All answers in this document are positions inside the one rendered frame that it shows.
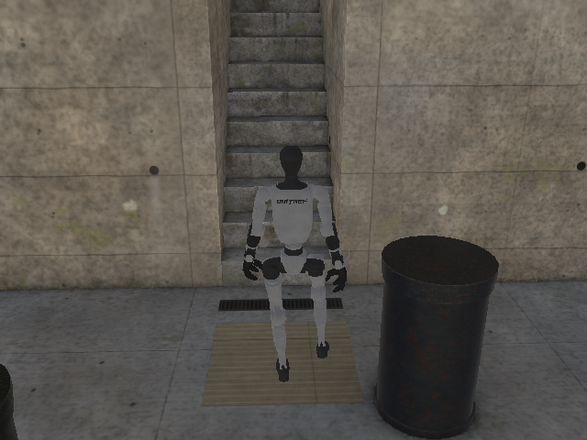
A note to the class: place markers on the stairs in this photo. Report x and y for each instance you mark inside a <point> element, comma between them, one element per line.
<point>276,98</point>

